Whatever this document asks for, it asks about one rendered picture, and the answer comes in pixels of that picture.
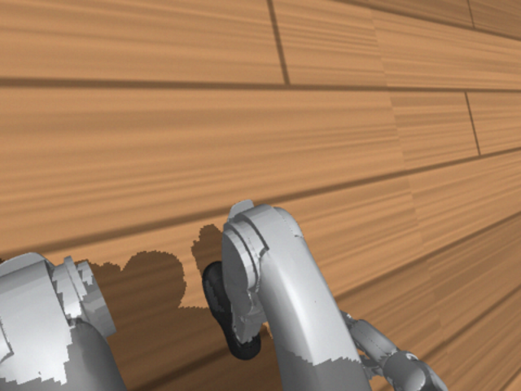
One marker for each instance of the right robot arm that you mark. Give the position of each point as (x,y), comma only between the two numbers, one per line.
(404,372)

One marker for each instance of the right robot foot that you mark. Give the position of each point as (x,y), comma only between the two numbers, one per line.
(219,304)

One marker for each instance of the right robot hand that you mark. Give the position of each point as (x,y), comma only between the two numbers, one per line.
(376,346)

